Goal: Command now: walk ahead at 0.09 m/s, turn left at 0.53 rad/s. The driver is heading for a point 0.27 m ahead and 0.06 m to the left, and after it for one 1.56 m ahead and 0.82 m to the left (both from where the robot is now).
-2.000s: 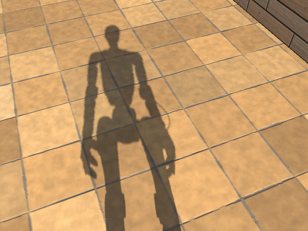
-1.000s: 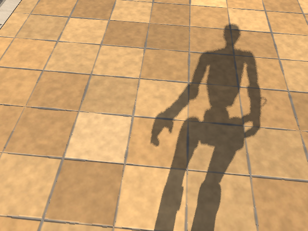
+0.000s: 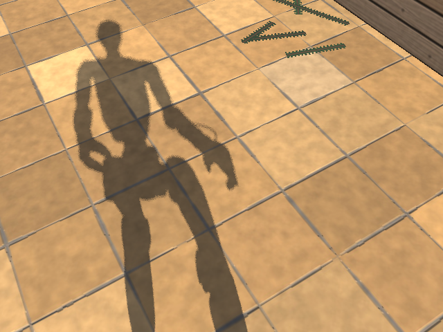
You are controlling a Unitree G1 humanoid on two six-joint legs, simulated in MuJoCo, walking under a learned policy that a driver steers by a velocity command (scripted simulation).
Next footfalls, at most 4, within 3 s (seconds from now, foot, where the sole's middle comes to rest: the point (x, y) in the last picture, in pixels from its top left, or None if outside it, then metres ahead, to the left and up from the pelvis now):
0.22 left None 0.05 0.18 -0.77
0.72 right None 0.21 0.03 -0.77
1.06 left None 0.02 0.18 -0.77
1.56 right None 0.33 -0.07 -0.77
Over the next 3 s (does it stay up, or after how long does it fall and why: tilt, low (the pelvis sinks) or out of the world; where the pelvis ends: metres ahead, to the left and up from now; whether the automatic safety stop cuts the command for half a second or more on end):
stays up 1.16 0.55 0.00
